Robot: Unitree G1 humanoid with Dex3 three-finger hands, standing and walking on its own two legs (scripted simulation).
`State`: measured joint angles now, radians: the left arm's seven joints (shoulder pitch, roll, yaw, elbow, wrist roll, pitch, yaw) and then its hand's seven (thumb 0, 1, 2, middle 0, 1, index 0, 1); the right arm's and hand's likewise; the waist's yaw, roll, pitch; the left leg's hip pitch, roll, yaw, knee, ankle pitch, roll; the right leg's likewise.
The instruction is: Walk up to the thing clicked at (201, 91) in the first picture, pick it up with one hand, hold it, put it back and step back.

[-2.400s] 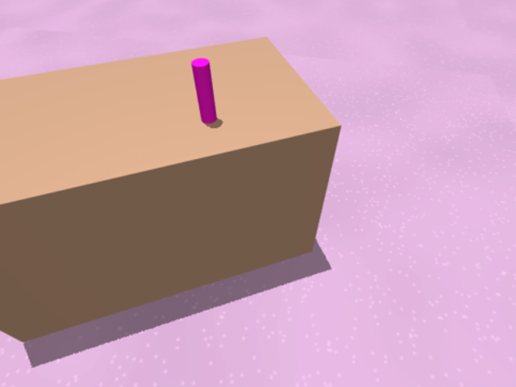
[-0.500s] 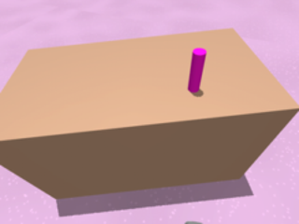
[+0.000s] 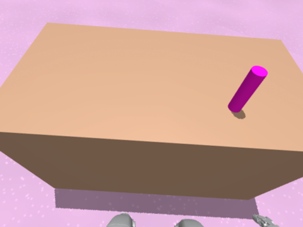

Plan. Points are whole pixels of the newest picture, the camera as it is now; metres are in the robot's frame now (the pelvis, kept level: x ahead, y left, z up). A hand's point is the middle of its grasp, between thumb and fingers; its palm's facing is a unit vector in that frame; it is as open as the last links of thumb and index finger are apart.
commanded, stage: walk up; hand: right
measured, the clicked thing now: (245, 91) +0.52 -0.27 +0.03
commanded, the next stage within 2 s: stand in 1.38 s
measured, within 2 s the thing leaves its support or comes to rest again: neither
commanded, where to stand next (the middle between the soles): +0.06 -0.04 m, yaw -3 degrees
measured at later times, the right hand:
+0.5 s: hand out of the picture +0.06 -0.27 -0.14, palm faces +0.00 +0.93 -0.36, open 7.4 cm
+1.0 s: hand out of the picture +0.10 -0.27 -0.12, palm faces +0.00 +0.94 -0.35, open 7.4 cm
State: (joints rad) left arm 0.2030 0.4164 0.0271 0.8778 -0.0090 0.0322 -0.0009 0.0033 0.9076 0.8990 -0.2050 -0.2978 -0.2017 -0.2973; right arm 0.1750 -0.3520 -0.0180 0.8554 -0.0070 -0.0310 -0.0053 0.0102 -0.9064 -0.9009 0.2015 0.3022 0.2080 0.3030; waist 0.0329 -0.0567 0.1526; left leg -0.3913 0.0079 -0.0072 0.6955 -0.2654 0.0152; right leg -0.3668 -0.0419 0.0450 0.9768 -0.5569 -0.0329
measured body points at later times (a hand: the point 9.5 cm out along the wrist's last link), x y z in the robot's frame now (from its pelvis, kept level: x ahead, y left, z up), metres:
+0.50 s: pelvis -0.01 -0.01 +0.01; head +0.00 -0.01 +0.46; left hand +0.08 +0.30 -0.11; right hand +0.06 -0.32 -0.12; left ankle +0.06 +0.12 -0.72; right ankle -0.03 -0.16 -0.72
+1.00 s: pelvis +0.00 -0.02 +0.02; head +0.02 -0.01 +0.47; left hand +0.09 +0.28 -0.11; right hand +0.10 -0.32 -0.10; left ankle +0.07 +0.12 -0.72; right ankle -0.03 -0.16 -0.72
